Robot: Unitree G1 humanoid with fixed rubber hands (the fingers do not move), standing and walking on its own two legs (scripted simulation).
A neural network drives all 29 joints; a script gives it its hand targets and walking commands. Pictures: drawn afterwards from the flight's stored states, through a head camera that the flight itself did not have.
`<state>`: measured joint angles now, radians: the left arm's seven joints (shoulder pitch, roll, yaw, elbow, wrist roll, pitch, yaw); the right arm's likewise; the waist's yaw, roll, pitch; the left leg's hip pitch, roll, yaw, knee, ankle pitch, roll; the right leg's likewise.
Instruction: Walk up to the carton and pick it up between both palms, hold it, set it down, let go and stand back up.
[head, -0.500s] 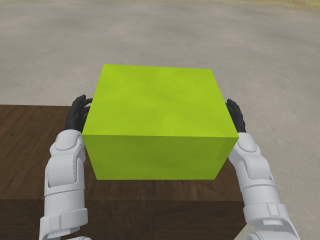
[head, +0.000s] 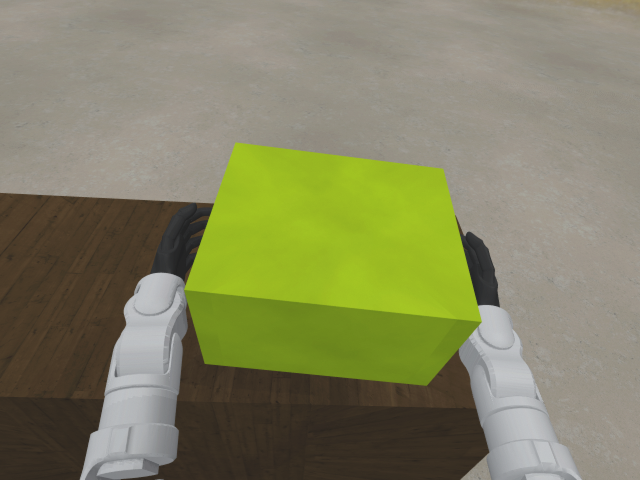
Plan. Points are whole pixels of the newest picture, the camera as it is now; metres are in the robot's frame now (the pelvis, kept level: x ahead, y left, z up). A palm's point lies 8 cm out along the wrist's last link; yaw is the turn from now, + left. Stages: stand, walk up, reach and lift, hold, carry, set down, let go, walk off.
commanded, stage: set down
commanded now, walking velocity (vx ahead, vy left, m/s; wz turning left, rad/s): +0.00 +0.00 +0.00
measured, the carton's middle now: (329, 261) +0.38 -0.02 +0.10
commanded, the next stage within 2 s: none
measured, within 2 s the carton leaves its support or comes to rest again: neither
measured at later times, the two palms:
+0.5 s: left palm (177, 272) +0.37 +0.18 +0.09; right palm (467, 302) +0.33 -0.20 +0.07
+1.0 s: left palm (187, 282) +0.38 +0.18 +0.06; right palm (459, 313) +0.34 -0.20 +0.04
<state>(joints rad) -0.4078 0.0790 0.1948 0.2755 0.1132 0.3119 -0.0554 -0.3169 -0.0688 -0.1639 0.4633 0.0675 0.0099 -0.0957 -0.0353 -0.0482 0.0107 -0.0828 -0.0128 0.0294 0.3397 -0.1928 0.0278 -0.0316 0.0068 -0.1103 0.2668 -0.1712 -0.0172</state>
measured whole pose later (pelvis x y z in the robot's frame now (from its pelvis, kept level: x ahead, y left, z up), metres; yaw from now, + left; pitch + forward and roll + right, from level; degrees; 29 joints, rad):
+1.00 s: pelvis +0.00 +0.00 +0.00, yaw -1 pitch +3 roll -1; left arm -0.61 0.15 0.20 0.96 0.08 -0.16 -0.05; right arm -0.44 -0.02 -0.34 0.87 -0.10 -0.28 -0.09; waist -0.01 -0.02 -0.03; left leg -0.21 0.00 0.04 0.34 -0.18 0.03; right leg -0.16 0.01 -0.09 0.26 -0.15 -0.02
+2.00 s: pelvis +0.00 +0.01 -0.02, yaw -1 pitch +24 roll -3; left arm -0.84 0.21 0.11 1.50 0.00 -0.59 -0.03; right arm -0.57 -0.03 -0.47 1.17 -0.19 -0.58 -0.10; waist -0.06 0.05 -0.18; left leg -0.75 0.01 0.01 0.56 -0.22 0.03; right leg -0.67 0.02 -0.13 0.44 -0.18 -0.02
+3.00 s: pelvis -0.04 +0.03 -0.07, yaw -4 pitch +37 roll -6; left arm -1.13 0.27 0.00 1.73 -0.08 -0.68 -0.01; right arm -0.83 -0.09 -0.61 1.38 -0.19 -0.67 -0.06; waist -0.10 0.06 -0.24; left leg -1.23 0.02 0.02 0.88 -0.29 0.06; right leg -1.15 0.00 -0.13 0.76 -0.24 0.00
